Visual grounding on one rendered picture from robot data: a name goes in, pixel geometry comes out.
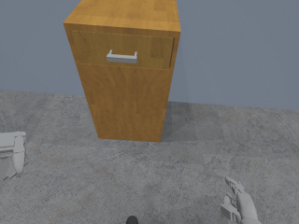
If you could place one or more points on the cabinet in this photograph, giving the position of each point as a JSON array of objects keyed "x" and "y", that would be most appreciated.
[{"x": 126, "y": 102}]

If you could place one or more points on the left robot hand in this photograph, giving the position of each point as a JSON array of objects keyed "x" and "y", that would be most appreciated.
[{"x": 13, "y": 152}]

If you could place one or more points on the right robot hand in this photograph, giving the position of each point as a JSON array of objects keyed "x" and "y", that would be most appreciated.
[{"x": 239, "y": 207}]

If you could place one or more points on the handle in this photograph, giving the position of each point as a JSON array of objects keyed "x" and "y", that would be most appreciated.
[{"x": 117, "y": 58}]

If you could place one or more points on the drawer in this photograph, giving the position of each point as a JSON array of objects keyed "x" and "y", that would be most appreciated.
[{"x": 152, "y": 51}]

